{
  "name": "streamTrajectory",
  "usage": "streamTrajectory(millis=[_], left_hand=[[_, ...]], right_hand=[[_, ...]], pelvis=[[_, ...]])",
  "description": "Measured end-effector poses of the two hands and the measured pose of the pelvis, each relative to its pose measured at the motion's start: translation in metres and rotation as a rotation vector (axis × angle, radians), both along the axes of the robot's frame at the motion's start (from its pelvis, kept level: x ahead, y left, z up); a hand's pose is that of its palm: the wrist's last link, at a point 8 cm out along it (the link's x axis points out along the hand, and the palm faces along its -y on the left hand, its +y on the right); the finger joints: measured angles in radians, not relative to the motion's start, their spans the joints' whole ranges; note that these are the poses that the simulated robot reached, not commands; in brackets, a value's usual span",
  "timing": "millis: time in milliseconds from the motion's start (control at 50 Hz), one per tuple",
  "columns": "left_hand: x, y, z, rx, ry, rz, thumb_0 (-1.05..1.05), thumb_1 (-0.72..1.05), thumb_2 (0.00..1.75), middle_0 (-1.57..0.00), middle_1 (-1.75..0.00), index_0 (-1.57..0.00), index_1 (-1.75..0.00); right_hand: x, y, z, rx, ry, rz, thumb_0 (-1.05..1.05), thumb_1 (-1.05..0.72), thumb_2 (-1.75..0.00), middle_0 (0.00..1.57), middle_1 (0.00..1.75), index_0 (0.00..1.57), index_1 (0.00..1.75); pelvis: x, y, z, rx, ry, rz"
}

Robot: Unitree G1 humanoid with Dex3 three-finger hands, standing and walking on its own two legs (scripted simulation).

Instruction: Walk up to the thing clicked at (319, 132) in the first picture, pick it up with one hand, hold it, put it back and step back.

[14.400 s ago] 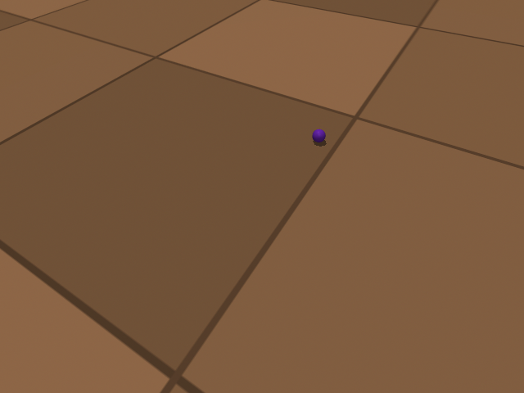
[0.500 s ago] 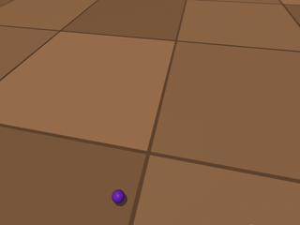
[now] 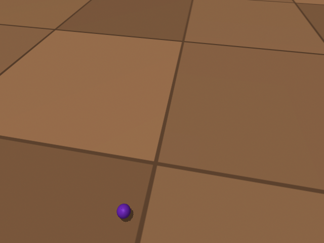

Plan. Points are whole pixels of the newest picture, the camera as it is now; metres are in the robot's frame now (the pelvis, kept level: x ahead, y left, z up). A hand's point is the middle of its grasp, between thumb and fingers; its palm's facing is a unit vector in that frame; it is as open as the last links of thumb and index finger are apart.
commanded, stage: walk up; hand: left
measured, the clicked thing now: (123, 211) +0.44 +0.23 -0.74
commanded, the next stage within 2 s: stand in 0.18 s
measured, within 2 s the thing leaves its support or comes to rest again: neither
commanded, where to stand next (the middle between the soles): +0.06 -0.01 m, yaw +0 degrees
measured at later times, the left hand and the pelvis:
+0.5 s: hand out of the picture +0.07 +0.26 -0.16, palm faces -0.01 -0.94 -0.34, open 7.4 cm; pelvis +0.01 +0.01 +0.00, yaw +0 degrees
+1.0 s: hand out of the picture +0.09 +0.26 -0.16, palm faces -0.02 -0.94 -0.34, open 7.4 cm; pelvis +0.02 +0.01 +0.00, yaw +1 degrees
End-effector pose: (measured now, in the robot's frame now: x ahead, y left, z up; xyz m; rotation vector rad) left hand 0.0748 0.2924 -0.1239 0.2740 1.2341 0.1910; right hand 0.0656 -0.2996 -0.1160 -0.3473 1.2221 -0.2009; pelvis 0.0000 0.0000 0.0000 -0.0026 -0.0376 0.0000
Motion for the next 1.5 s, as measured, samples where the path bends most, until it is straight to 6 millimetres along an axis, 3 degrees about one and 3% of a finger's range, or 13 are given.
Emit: streamTrajectory(millis=[600,1020,1500], left_hand=[[-0.010,0.014,0.005,0.035,0.031,-0.003,0.01,0.90,0.90,-0.21,-0.30,-0.20,-0.30],[0.011,0.016,0.005,0.035,0.004,-0.013,0.01,0.90,0.90,-0.21,-0.30,-0.20,-0.30],[0.003,0.020,0.006,0.039,-0.001,-0.007,0.01,0.90,0.90,-0.21,-0.30,-0.20,-0.30]], right_hand=[[0.012,0.015,-0.007,0.035,0.021,0.011,0.00,-0.90,-0.90,0.20,0.29,0.21,0.30],[0.030,0.016,-0.003,0.020,-0.003,0.015,0.00,-0.90,-0.90,0.20,0.29,0.21,0.30],[0.025,0.020,-0.002,0.023,-0.010,0.012,0.00,-0.90,-0.90,0.20,0.29,0.21,0.30]], pelvis=[[0.010,0.009,0.001,0.002,0.009,0.006],[0.020,0.012,0.001,0.002,0.012,0.010],[0.015,0.016,0.001,0.001,-0.001,0.014]])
